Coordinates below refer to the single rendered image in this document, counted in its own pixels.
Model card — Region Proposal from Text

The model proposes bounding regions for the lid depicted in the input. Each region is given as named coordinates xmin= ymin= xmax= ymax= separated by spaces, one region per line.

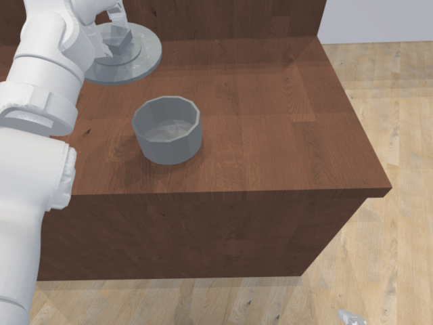
xmin=84 ymin=22 xmax=162 ymax=86

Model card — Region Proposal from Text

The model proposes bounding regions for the robot right hand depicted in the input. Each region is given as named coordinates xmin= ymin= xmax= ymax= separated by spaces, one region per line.
xmin=338 ymin=309 xmax=366 ymax=325

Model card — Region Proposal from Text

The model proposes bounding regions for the left robot forearm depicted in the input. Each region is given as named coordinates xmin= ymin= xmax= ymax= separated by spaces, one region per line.
xmin=0 ymin=0 xmax=96 ymax=137

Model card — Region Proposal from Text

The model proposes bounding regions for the knob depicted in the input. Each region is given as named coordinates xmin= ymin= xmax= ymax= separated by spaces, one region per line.
xmin=99 ymin=23 xmax=133 ymax=56

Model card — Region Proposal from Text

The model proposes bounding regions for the robot left upper arm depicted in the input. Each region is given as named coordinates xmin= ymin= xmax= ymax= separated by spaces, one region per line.
xmin=0 ymin=125 xmax=76 ymax=325

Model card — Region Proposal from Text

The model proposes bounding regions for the pot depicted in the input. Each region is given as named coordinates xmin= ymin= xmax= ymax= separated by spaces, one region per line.
xmin=131 ymin=96 xmax=202 ymax=165

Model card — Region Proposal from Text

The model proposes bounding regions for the table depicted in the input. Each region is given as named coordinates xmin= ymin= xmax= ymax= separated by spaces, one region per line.
xmin=0 ymin=0 xmax=392 ymax=281

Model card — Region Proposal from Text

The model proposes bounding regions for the robot left hand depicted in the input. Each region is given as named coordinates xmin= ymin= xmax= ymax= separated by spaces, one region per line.
xmin=88 ymin=0 xmax=129 ymax=60

